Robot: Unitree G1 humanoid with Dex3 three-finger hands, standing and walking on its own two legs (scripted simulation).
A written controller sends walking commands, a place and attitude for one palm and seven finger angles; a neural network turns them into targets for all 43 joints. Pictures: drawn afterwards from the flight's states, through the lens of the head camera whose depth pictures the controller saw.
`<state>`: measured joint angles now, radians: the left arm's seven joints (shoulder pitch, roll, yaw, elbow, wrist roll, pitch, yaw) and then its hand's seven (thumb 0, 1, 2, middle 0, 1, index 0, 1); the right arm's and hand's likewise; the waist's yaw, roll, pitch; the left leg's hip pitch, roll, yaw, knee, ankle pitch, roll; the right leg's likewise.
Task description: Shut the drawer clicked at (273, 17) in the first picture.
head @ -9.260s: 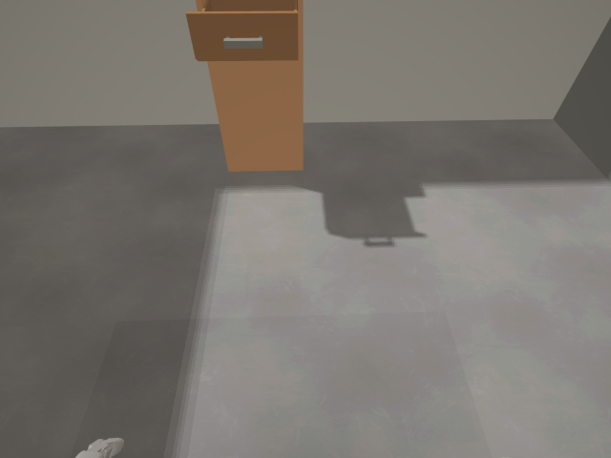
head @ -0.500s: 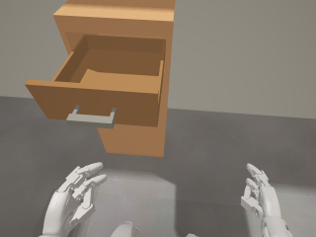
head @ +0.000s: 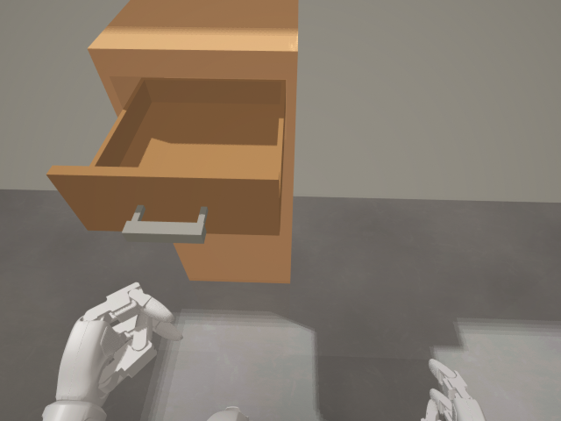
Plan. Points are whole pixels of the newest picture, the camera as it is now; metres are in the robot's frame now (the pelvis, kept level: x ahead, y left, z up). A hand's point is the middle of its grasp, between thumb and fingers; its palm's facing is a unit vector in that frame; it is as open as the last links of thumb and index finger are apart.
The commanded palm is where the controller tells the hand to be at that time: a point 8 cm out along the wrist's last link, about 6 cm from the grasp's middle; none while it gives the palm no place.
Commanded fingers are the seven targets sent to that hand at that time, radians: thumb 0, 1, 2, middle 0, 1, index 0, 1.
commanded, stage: raise the hand and make a fist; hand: left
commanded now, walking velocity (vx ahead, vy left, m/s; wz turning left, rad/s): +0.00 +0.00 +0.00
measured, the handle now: (168, 221) +0.40 +0.20 +0.05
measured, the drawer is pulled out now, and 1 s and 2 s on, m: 0.28 0.28 0.28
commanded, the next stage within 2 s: bring the fist close to the handle in 0.98 s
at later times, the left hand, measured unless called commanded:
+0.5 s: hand (149, 321) +0.20 +0.15 +0.14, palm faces +0.01 -1.00 -0.07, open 3.2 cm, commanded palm +0.17 +0.20 +0.15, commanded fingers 0.00 0.90 0.90 -1.40 -1.60 -1.40 -1.60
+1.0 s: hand (133, 318) +0.20 +0.16 +0.15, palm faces +0.03 -1.00 -0.08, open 3.2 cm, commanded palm +0.17 +0.21 +0.16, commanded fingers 0.00 0.90 0.90 -1.40 -1.60 -1.40 -1.60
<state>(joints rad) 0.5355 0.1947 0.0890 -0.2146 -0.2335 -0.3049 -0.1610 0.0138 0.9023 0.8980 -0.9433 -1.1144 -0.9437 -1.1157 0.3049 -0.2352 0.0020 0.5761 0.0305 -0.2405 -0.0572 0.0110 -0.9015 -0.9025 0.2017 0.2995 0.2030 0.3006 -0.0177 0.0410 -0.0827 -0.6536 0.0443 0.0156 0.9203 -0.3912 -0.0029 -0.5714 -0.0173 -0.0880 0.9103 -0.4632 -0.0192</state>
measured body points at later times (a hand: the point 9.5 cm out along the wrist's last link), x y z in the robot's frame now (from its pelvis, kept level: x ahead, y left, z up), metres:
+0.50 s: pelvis +0.02 +0.01 +0.02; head +0.01 -0.01 +0.47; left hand +0.20 +0.20 +0.14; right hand +0.22 -0.19 -0.04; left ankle +0.04 +0.12 -0.69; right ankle +0.00 -0.11 -0.69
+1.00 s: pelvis +0.02 -0.01 +0.03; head +0.01 -0.03 +0.48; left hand +0.20 +0.21 +0.15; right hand +0.21 -0.24 -0.03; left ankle +0.04 +0.12 -0.69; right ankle +0.00 -0.11 -0.69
